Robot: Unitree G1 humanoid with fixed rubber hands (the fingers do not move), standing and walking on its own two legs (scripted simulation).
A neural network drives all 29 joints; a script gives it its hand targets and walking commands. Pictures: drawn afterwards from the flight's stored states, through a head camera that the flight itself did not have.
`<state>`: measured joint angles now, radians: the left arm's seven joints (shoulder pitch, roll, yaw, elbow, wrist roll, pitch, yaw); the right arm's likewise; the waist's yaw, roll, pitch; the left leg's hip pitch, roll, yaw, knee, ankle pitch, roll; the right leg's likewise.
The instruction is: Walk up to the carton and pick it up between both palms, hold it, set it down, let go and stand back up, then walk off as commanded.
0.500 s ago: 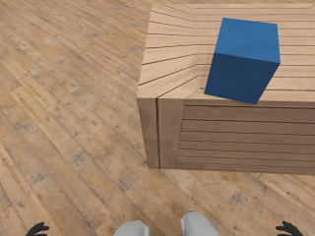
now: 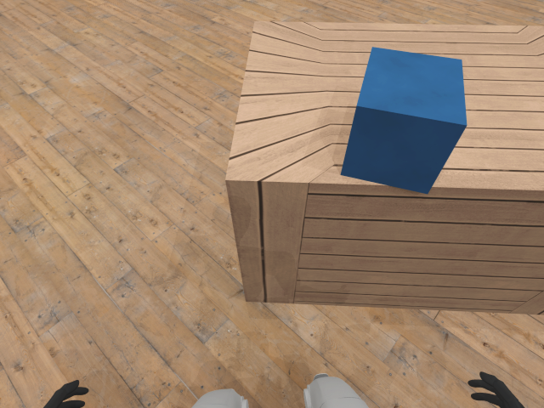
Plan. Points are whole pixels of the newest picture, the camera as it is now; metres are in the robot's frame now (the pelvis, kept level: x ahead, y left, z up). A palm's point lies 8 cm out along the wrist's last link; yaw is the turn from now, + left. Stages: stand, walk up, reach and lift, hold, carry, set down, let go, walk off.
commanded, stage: walk up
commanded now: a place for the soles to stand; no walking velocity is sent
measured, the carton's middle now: (399, 119) +0.65 -0.26 +0.04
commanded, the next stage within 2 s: none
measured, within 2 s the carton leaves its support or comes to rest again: neither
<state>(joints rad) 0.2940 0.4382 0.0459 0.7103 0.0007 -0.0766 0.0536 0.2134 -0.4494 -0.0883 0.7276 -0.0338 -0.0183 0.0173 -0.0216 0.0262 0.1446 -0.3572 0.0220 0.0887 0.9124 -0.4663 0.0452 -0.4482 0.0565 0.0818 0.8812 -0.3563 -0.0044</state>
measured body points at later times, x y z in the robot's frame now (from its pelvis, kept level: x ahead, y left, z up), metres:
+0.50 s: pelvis +0.01 -0.02 +0.00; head +0.02 -0.01 +0.45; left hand +0.13 +0.31 -0.08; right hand +0.12 -0.35 -0.08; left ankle +0.02 +0.09 -0.69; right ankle +0.06 -0.15 -0.68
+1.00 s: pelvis +0.01 -0.02 +0.00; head +0.03 -0.01 +0.45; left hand +0.14 +0.30 -0.08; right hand +0.14 -0.35 -0.07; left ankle +0.02 +0.09 -0.69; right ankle +0.06 -0.15 -0.69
